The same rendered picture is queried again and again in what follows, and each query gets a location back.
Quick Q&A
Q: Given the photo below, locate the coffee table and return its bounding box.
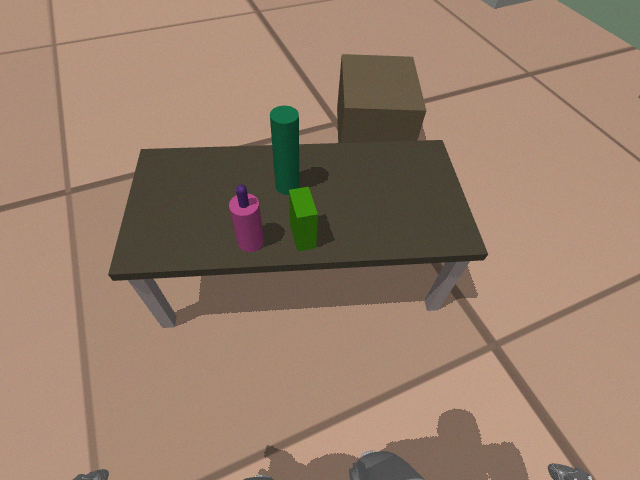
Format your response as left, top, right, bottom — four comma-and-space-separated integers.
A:
108, 140, 488, 328

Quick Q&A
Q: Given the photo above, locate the right robot hand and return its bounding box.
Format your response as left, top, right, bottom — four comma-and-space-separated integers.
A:
548, 464, 592, 480

